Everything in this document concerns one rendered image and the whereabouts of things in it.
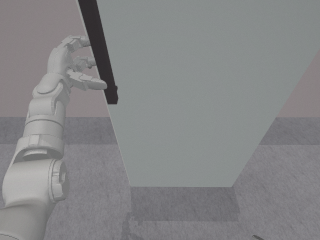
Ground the left robot forearm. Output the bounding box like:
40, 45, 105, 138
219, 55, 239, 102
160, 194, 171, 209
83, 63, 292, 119
2, 73, 71, 204

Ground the fridge door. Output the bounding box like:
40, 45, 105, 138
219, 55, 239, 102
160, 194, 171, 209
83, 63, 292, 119
77, 0, 320, 187

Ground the robot left hand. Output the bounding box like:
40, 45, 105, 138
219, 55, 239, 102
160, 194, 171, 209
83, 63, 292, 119
47, 35, 107, 91

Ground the robot left upper arm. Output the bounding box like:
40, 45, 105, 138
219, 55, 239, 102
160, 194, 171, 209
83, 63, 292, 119
0, 158, 70, 240

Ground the handle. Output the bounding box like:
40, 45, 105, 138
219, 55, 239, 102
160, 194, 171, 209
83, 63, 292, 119
78, 0, 118, 105

